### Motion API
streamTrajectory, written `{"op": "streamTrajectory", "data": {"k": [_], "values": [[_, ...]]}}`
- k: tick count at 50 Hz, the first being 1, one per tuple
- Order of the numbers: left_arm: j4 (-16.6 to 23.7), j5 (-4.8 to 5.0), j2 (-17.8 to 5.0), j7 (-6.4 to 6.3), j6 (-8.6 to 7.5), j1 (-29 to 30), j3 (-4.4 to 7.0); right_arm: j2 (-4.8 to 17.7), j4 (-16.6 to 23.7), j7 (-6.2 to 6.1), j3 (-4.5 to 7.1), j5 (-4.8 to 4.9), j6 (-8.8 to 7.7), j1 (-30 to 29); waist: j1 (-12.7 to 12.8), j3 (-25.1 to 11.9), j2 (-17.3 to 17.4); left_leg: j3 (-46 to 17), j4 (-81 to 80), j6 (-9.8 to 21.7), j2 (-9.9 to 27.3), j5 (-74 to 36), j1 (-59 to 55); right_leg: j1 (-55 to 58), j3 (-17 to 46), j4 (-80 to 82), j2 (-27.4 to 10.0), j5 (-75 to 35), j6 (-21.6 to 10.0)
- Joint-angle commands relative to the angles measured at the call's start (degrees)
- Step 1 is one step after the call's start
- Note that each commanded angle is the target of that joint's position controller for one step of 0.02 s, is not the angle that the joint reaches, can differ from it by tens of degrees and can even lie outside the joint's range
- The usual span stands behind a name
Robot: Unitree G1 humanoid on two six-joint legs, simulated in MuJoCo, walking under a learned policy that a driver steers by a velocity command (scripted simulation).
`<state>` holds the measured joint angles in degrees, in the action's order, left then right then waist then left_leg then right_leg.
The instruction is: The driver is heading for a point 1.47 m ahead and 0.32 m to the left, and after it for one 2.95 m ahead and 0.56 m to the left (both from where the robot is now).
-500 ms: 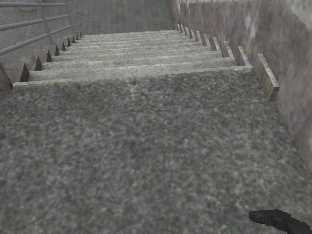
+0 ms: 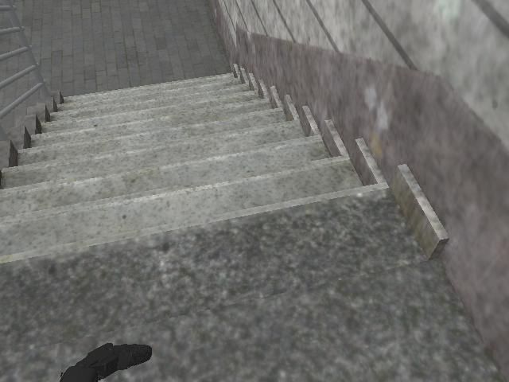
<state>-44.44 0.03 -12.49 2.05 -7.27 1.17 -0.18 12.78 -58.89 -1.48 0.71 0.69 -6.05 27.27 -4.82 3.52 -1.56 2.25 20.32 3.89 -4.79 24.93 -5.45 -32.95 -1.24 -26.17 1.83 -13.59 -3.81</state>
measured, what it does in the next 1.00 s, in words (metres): walks ahead: right foot, then left foot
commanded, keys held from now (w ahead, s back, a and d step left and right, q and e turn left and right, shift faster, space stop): shift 1.00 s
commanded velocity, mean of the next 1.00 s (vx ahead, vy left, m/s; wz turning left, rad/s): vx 0.07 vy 0.00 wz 0.00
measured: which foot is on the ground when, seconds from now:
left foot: down 0.00-0.02, up 0.04-0.36, down 0.38-1.00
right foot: up 0.00-0.00, down 0.02-1.00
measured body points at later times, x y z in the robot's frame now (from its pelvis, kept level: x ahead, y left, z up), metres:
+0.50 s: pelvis +0.14 +0.01 +0.01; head +0.14 +0.03 +0.46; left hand +0.24 +0.26 -0.13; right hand +0.20 -0.25 -0.12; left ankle +0.16 +0.15 -0.72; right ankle +0.21 -0.08 -0.72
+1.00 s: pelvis +0.19 +0.04 +0.01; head +0.20 +0.04 +0.46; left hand +0.29 +0.29 -0.13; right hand +0.24 -0.20 -0.14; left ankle +0.16 +0.15 -0.72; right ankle +0.21 -0.08 -0.72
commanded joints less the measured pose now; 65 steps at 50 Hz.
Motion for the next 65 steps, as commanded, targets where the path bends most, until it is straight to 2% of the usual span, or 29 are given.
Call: {"op": "streamTrajectory", "data": {"k": [1,2,3,4,5,6,7,9,11,12,14,16,18,19,20,21,22,23,24,26,29,30,34,41,42,43,45,48,65], "values": [[-4.6,-1.47,-12.0,-1.0,-0.12,-23.3,4.13,9.7,4.9,-0.38,1.46,-0.71,0.67,-7.9,15.2,-13.7,5.4,-1.7,28.5,-3.2,6.7,-48.7,13.0,34.8,3.9,0.5,-4.2,-21.9,-4.0],[-5.0,-4.52,-13.0,-0.47,0.47,-23.9,2.97,1.6,3.0,0.74,-0.57,-2.22,1.01,4.9,8.5,-23.5,-13.6,-2.2,55.4,-6.5,-1.4,9.6,28.9,52.4,20.6,-8.3,-21.2,-55.4,-15.8],[-5.1,-4.18,-7.8,0.34,0.68,-24.9,1.76,1.7,-0.6,1.95,-0.99,0.08,0.93,14.0,7.9,-34.6,-11.7,-15.6,64.1,-5.9,-1.9,15.0,33.3,58.4,33.1,-6.5,-25.7,-49.3,-22.1],[-3.3,-1.6,-7.4,0.32,1.04,-18.8,2.09,6.7,1.1,2.24,0.15,1.0,1.11,7.2,8.6,-27.7,-5.8,-14.9,63.4,-5.8,1.2,12.5,36.4,50.5,28.8,-3.0,-23.3,-37.5,-20.6],[-2.3,-0.05,-6.6,-0.01,1.43,-12.6,1.79,8.7,3.5,1.71,0.87,0.5,1.61,-0.9,7.2,-19.0,0.5,-11.3,59.1,-6.0,3.8,8.2,37.5,39.6,24.2,0.4,-20.4,-25.6,-17.5],[-1.9,0.2,-5.0,-0.33,1.65,-8.7,0.99,8.5,4.2,0.83,1.43,0.18,2.51,-5.2,5.2,-13.3,5.3,-9.3,55.2,-6.6,5.7,5.2,36.8,29.7,21.9,4.5,-18.2,-14.9,-15.4],[-2.3,-0.67,-5.6,-0.45,1.7,-8.4,0.97,8.5,4.9,0.19,1.78,-0.56,3.53,-7.2,4.5,-10.0,4.7,-8.0,51.4,-6.6,6.7,2.8,32.4,20.8,19.2,6.8,-16.0,-14.1,-13.7],[-2.9,-2.01,-6.2,-0.35,2.34,-6.8,1.09,4.0,4.8,-0.38,1.05,-0.63,5.01,-4.9,1.7,-9.1,-0.7,-6.7,41.3,-7.1,7.7,1.6,25.8,13.2,14.3,8.9,-13.1,-12.5,-12.2],[-3.6,-2.62,-6.6,-0.78,2.47,-7.4,1.41,2.7,4.9,-1.08,0.77,-0.57,5.41,-6.2,1.6,-11.3,-2.9,-5.4,31.6,-7.3,7.3,0.4,22.2,12.2,10.9,8.9,-11.6,-14.4,-11.4],[-4.0,-2.36,-7.1,-1.12,2.68,-8.2,1.66,2.8,5.0,-1.29,0.75,-0.72,5.74,-7.4,2.2,-13.1,-3.3,-5.4,28.0,-7.1,7.5,-2.4,20.7,12.9,10.8,9.0,-11.7,-10.1,-11.1],[-4.3,-1.64,-8.4,-1.78,3.5,-8.5,2.14,4.4,5.0,-1.43,1.33,-0.64,6.77,-9.8,2.9,-13.8,-3.7,-5.2,23.6,-6.5,7.5,-7.5,18.3,11.8,11.9,11.3,-11.9,9.3,-10.1],[-4.2,-0.95,-8.7,-2.31,4.44,-7.3,2.29,5.0,5.2,-1.46,1.76,-0.85,7.44,-12.4,2.8,-10.3,-4.3,-4.4,18.5,-5.4,7.0,-11.0,16.6,7.8,13.1,13.7,-10.9,31.7,-8.2],[-4.8,-0.39,-7.5,-2.79,5.06,-8.0,1.98,4.9,4.9,-1.39,1.97,-1.69,7.3,-13.7,2.6,-6.5,-4.4,-3.2,11.9,-3.8,6.3,-12.5,14.7,5.0,13.5,14.1,-9.2,43.4,-5.1],[-5.7,-0.37,-6.4,-2.87,5.11,-9.9,1.69,5.2,4.9,-1.33,1.97,-2.25,7.08,-13.8,2.6,-5.3,-3.3,-4.4,8.1,-2.7,7.6,-13.3,14.1,4.8,13.3,13.4,-8.3,46.5,-3.0],[-6.2,-0.45,-6.1,-2.9,5.03,-11.4,1.69,6.6,5.0,-1.31,2.1,-2.55,6.75,-13.5,3.2,-4.2,-1.2,-7.1,5.3,-1.1,10.5,-12.7,14.0,4.4,12.0,10.6,-6.8,46.0,-1.1],[-6.4,-0.1,-6.0,-2.93,5.07,-14.2,2.13,9.8,3.7,-1.21,3.04,-1.78,6.6,-13.7,6.1,-2.9,5.4,-7.2,4.8,0.6,10.3,-4.1,19.6,6.9,7.2,9.4,-3.2,42.4,0.2],[-6.7,-0.57,-6.3,-3.19,5.15,-12.7,2.22,6.9,3.2,-0.92,2.57,-1.49,6.04,-13.7,5.1,-1.9,5.8,-7.7,1.8,0.5,9.7,2.0,25.6,12.3,5.1,6.2,-2.3,38.0,1.2],[-6.6,-0.52,-5.8,-3.31,5.25,-12.2,2.31,5.2,2.8,-0.81,2.07,-1.69,5.4,-14.3,5.7,-2.0,7.0,-8.1,0.0,-0.2,9.8,3.2,28.3,15.9,4.6,4.2,-2.2,34.2,1.2],[-7.1,-0.58,-4.9,-3.47,5.42,-12.8,2.23,5.2,2.8,-0.71,2.01,-1.71,4.87,-15.6,6.5,-2.2,7.9,-8.0,-0.5,-1.1,9.5,1.7,29.5,18.4,4.1,2.9,-2.3,31.4,0.9],[-8.1,-0.88,-5.2,-3.43,5.57,-13.9,2.42,4.8,2.5,-0.64,1.9,-1.48,4.04,-15.8,6.5,-2.5,6.7,-7.6,0.0,-1.8,9.1,-1.6,28.6,19.3,3.9,2.0,-2.6,28.7,0.4],[-9.1,-0.55,-4.9,-3.21,5.38,-13.6,2.46,5.2,1.3,-0.6,1.93,-1.01,3.51,-13.7,5.6,-3.3,4.2,-6.9,2.2,-1.6,8.6,-8.4,25.1,19.0,3.7,1.1,-2.8,24.6,0.1],[-9.0,-0.75,-5.3,-2.97,5.46,-13.2,2.56,5.5,0.9,-0.58,2.03,-1.17,3.44,-12.8,5.3,-3.6,3.8,-6.7,2.8,-1.5,8.4,-10.4,24.3,19.2,4.0,0.9,-3.0,22.2,0.3],[-9.8,-0.25,-4.8,-2.89,5.97,-13.5,2.63,4.6,-0.4,-0.46,1.75,-1.02,3.54,-10.8,4.7,-5.1,2.4,-6.1,4.3,-1.3,8.0,-15.8,22.4,21.2,3.8,-0.6,-3.2,16.4,0.4],[-11.3,0.02,-4.6,-3.43,6.88,-13.9,2.85,3.6,-1.6,-0.34,1.49,-1.02,4.07,-9.8,4.5,-4.1,1.9,-5.4,4.8,-1.2,7.3,-18.8,21.5,22.1,4.0,-1.4,-3.4,14.3,0.7],[-8.4,-0.81,-9.5,-0.44,5.11,-10.9,4.99,8.0,1.5,3.1,3.21,-0.39,2.83,-12.5,4.9,-4.4,3.3,-6.4,3.7,1.1,7.1,-12.7,22.4,18.8,2.6,-1.7,-2.4,21.8,-0.1],[-8.7,-1.23,-8.8,1.02,4.28,-10.1,5.23,7.5,2.1,5.14,3.28,-0.66,2.06,-14.6,5.2,-4.0,3.2,-7.2,3.0,1.4,7.9,-11.0,22.4,18.4,2.8,-0.9,-2.5,23.6,0.6],[-9.5,-0.82,-5.0,2.04,3.88,-11.4,4.78,3.5,1.9,6.84,2.7,-0.62,1.68,-12.9,5.2,-3.4,2.3,-6.6,3.5,0.0,7.4,-9.9,22.3,19.0,3.4,0.1,-2.9,24.3,1.9],[-8.8,0.1,-6.1,2.47,3.01,-9.8,5.26,4.8,2.3,6.77,3.39,-0.21,1.32,-12.1,4.6,-4.8,2.0,-5.0,5.9,-1.3,6.2,-15.6,20.4,18.8,3.4,-1.4,-2.9,20.0,1.8],[-7.9,0.36,-7.2,1.6,1.95,-5.2,6.05,6.5,5.4,5.72,4.74,0.17,0.59,-15.2,4.8,-5.6,1.6,-4.3,8.9,-1.8,5.5,-19.8,20.2,19.0,3.4,-5.7,-3.0,17.1,2.3]]}}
